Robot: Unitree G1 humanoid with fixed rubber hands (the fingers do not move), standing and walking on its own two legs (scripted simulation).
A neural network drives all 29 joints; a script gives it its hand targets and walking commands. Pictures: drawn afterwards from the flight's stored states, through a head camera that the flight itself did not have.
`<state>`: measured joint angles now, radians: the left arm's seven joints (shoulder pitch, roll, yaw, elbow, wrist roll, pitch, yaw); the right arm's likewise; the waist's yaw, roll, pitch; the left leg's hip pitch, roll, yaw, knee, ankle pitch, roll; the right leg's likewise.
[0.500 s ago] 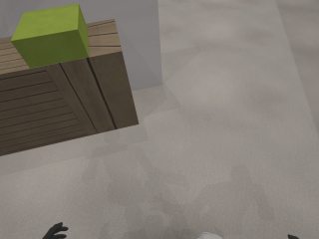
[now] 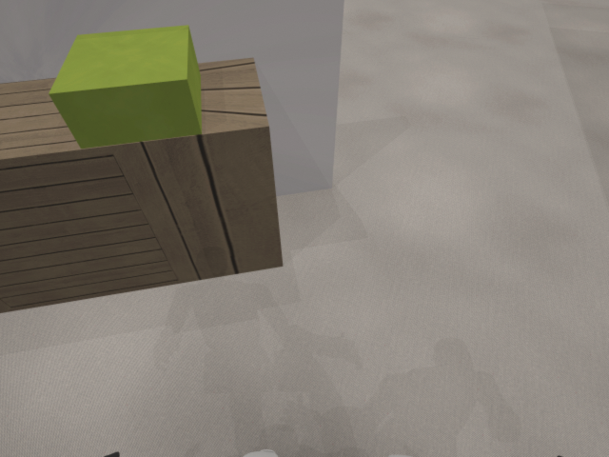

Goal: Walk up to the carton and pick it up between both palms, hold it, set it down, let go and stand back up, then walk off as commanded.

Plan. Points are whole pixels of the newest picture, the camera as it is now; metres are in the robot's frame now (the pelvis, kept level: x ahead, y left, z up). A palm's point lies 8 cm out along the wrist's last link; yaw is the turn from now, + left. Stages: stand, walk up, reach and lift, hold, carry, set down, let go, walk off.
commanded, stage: walk up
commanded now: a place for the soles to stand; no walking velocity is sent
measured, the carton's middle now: (137, 83) +1.00 +0.45 -0.02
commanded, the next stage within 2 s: none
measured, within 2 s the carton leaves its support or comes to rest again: neither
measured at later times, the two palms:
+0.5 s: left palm out of the picture +0.13 +0.34 -0.06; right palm (529, 418) +0.19 -0.29 -0.10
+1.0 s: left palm (62, 389) +0.24 +0.38 -0.08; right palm (488, 371) +0.25 -0.25 -0.09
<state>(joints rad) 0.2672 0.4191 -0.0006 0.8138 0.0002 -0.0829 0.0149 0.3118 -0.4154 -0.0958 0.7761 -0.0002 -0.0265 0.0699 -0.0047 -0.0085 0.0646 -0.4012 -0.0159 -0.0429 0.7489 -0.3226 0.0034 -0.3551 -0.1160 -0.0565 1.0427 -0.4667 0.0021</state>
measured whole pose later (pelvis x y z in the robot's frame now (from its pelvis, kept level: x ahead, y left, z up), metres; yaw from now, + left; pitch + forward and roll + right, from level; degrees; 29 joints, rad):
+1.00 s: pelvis +0.17 +0.06 +0.00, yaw +5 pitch +0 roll +1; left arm 0.24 0.43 0.00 0.81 0.00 -0.08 0.01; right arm 0.33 -0.39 -0.10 0.77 0.00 -0.03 0.06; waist 0.00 -0.01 0.06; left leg -0.37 -0.04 -0.05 0.71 -0.34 0.02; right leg -0.44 -0.09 -0.06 0.82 -0.44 0.00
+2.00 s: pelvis +0.32 +0.13 +0.00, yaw +9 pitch -2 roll +0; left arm 0.40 0.42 0.00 0.81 0.00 -0.11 0.04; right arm 0.32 -0.43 -0.10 0.72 0.00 0.00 0.07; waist 0.00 0.10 0.05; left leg -0.53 0.01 -0.07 1.06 -0.45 0.00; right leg -0.31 -0.12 -0.08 0.78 -0.43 0.01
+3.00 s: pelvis +0.42 +0.28 -0.01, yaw +14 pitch -2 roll -3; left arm 0.32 0.44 0.00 0.81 0.00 -0.07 0.05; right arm 0.30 -0.40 -0.10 0.75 0.00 -0.01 0.04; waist -0.01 0.01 0.08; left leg -0.46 0.00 -0.06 0.86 -0.37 0.01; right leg -0.45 -0.11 -0.07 1.10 -0.50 0.01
